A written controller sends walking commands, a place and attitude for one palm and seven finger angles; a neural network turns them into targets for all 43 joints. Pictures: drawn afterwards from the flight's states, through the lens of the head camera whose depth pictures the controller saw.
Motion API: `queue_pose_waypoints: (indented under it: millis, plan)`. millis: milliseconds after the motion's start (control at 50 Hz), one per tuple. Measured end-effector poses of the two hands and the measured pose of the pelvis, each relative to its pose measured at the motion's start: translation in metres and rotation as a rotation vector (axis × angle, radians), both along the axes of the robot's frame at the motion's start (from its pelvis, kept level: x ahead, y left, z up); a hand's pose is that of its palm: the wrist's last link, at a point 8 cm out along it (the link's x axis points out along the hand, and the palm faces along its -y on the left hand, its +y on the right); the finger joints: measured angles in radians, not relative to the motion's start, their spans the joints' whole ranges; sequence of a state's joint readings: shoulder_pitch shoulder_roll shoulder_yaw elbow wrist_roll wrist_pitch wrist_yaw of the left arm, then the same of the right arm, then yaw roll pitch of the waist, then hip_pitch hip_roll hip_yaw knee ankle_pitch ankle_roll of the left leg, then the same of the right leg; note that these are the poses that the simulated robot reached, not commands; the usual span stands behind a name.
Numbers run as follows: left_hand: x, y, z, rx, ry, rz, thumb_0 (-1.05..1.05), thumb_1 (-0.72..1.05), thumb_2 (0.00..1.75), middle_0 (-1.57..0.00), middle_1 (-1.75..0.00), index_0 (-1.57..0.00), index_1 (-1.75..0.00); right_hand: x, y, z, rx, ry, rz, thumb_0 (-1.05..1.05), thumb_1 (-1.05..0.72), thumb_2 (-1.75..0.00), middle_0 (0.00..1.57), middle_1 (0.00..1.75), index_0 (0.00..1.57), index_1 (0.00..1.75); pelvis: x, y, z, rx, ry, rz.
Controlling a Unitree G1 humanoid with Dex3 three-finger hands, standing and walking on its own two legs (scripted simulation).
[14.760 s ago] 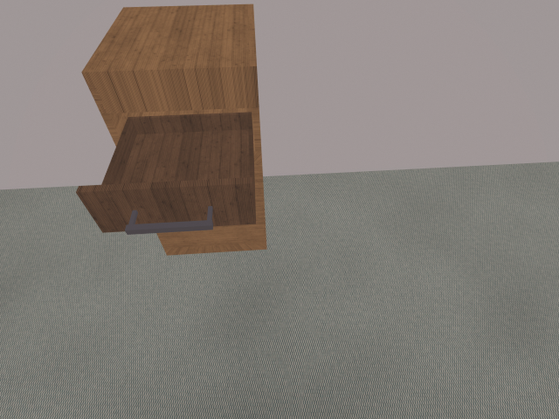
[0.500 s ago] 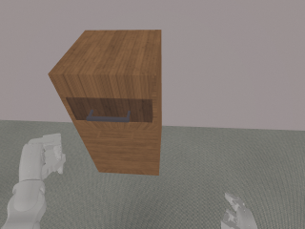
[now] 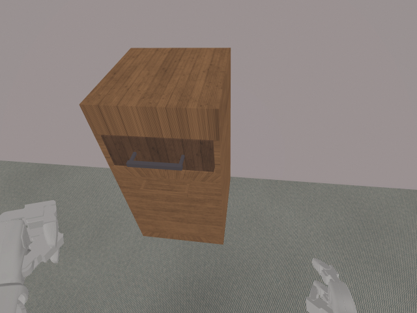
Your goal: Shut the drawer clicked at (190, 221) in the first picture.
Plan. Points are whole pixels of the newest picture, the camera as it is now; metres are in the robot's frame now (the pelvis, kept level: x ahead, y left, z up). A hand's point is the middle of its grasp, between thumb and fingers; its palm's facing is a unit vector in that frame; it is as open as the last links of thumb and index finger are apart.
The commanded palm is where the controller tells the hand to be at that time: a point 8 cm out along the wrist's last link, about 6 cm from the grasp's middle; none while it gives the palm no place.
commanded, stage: step back with the hand held close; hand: left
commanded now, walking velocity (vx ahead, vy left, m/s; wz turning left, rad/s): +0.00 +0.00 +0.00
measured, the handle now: (156, 161) +0.61 +0.27 -0.13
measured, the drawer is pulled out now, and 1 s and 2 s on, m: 0.00 0.00 0.00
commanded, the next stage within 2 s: stop stepping back and stand still in 1.26 s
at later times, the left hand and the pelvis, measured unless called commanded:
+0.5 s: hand (42, 243) +0.16 +0.26 +0.15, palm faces +0.25 -0.83 -0.50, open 3.2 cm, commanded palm +0.10 +0.31 +0.18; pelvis -0.04 +0.03 +0.00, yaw -2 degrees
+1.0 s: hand out of the picture +0.08 +0.29 +0.16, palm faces +0.34 -0.84 -0.42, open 3.2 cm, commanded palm +0.01 +0.33 +0.18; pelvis -0.12 +0.05 -0.02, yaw +0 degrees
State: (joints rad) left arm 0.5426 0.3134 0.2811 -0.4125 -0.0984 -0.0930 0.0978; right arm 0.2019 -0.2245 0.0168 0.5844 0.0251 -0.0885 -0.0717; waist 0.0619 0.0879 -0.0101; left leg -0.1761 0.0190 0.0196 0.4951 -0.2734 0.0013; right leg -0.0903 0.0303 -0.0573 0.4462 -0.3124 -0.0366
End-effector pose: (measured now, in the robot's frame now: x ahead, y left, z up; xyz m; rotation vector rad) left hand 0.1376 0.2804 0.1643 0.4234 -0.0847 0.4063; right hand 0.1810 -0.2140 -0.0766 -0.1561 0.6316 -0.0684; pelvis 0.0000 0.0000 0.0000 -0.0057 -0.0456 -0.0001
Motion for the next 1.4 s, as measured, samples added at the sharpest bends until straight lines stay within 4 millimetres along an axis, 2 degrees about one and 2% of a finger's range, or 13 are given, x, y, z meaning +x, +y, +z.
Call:
queue_pose_waypoints:
  millis: [80, 200, 340, 420, 600, 760, 860, 960, 1040, 1140, 1200, 1280, 1400]
  plan:
    - [0.004, -0.008, 0.003, 0.002, -0.011, -0.027, 0.01, 0.89, 0.90, -1.41, -1.60, -1.40, -1.60, -0.006, -0.004, -0.001, -0.009, 0.002, -0.009, 0.01, -0.90, -0.90, 0.20, 0.30, 0.20, 0.30, 0.002, -0.001, 0.000, 0.000, -0.002, -0.005]
    - [0.017, -0.001, 0.028, 0.123, -0.100, -0.080, 0.01, 0.89, 0.90, -1.41, -1.60, -1.40, -1.60, -0.015, -0.014, -0.002, -0.025, 0.047, -0.052, 0.01, -0.90, -0.90, 0.20, 0.30, 0.20, 0.30, -0.001, 0.003, 0.001, -0.009, 0.024, -0.020]
    - [0.023, 0.007, 0.005, 0.110, 0.029, -0.144, 0.01, 0.89, 0.90, -1.41, -1.60, -1.40, -1.60, -0.041, -0.023, -0.002, -0.047, 0.118, -0.147, 0.01, -0.90, -0.90, 0.20, 0.30, 0.20, 0.30, -0.013, 0.017, 0.003, -0.004, 0.057, -0.043]
    - [0.011, 0.011, 0.001, 0.110, 0.054, -0.177, 0.01, 0.89, 0.90, -1.41, -1.59, -1.40, -1.60, -0.057, -0.019, 0.001, -0.078, 0.150, -0.160, 0.01, -0.90, -0.90, 0.20, 0.30, 0.20, 0.30, -0.023, 0.025, 0.002, -0.005, 0.065, -0.042]
    - [-0.032, 0.034, 0.020, 0.170, -0.057, -0.149, 0.01, 0.89, 0.90, -1.41, -1.59, -1.40, -1.60, -0.075, 0.011, 0.005, -0.084, 0.106, -0.109, 0.01, -0.90, -0.90, 0.20, 0.30, 0.20, 0.30, -0.055, 0.039, -0.002, -0.015, 0.056, -0.027]
    - [-0.070, 0.044, 0.007, 0.153, -0.074, -0.088, 0.01, 0.89, 0.90, -1.41, -1.60, -1.40, -1.60, -0.095, 0.033, -0.001, -0.055, 0.046, -0.058, 0.01, -0.90, -0.90, 0.20, 0.30, 0.20, 0.30, -0.086, 0.045, -0.010, -0.028, 0.041, -0.016]
    - [-0.086, 0.042, 0.005, 0.117, -0.119, -0.095, 0.01, 0.89, 0.90, -1.41, -1.60, -1.41, -1.60, -0.118, 0.033, -0.003, -0.086, 0.074, -0.041, 0.01, -0.90, -0.90, 0.20, 0.30, 0.20, 0.30, -0.101, 0.045, -0.012, -0.036, 0.042, -0.007]
    - [-0.092, 0.043, 0.007, 0.102, -0.184, -0.143, 0.01, 0.89, 0.90, -1.41, -1.60, -1.41, -1.60, -0.144, 0.026, -0.002, -0.139, 0.109, -0.072, 0.01, -0.90, -0.90, 0.21, 0.30, 0.21, 0.30, -0.115, 0.052, -0.014, -0.049, 0.042, -0.009]
    - [-0.096, 0.052, 0.014, 0.175, -0.204, -0.166, 0.01, 0.88, 0.90, -1.41, -1.60, -1.41, -1.60, -0.162, 0.024, -0.001, -0.158, 0.114, -0.098, 0.01, -0.90, -0.90, 0.20, 0.30, 0.20, 0.30, -0.126, 0.055, -0.015, -0.077, 0.045, 0.018]
    - [-0.116, 0.060, 0.028, 0.237, -0.218, -0.148, 0.01, 0.89, 0.90, -1.41, -1.60, -1.41, -1.60, -0.174, 0.029, 0.000, -0.139, 0.121, -0.084, 0.01, -0.90, -0.90, 0.20, 0.30, 0.20, 0.30, -0.137, 0.052, -0.012, -0.079, 0.100, 0.018]
    - [-0.128, 0.055, 0.024, 0.214, -0.193, -0.150, 0.01, 0.89, 0.90, -1.41, -1.60, -1.41, -1.60, -0.177, 0.032, -0.003, -0.123, 0.113, -0.056, 0.01, -0.90, -0.90, 0.20, 0.30, 0.20, 0.30, -0.149, 0.048, -0.013, -0.061, 0.143, -0.009]
    - [-0.137, 0.034, 0.012, 0.184, -0.171, -0.214, 0.01, 0.89, 0.90, -1.41, -1.60, -1.41, -1.60, -0.186, 0.031, -0.017, -0.100, 0.125, -0.029, 0.01, -0.90, -0.90, 0.20, 0.30, 0.20, 0.30, -0.176, 0.043, -0.018, -0.053, 0.154, -0.054]
    - [-0.148, 0.015, 0.024, 0.199, -0.248, -0.327, 0.01, 0.88, 0.90, -1.41, -1.60, -1.41, -1.60, -0.219, 0.024, -0.019, -0.076, 0.126, -0.096, 0.01, -0.90, -0.90, 0.20, 0.30, 0.20, 0.30, -0.198, 0.039, -0.021, -0.048, 0.078, -0.064]
